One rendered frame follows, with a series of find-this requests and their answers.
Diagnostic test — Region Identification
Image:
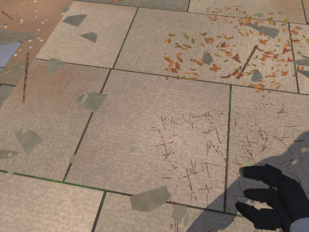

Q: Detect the robot right hand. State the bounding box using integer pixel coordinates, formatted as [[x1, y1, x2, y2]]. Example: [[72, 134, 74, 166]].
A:
[[235, 164, 309, 232]]

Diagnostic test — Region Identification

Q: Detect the robot right forearm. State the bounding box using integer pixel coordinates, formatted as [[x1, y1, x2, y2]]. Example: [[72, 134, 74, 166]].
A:
[[290, 217, 309, 232]]

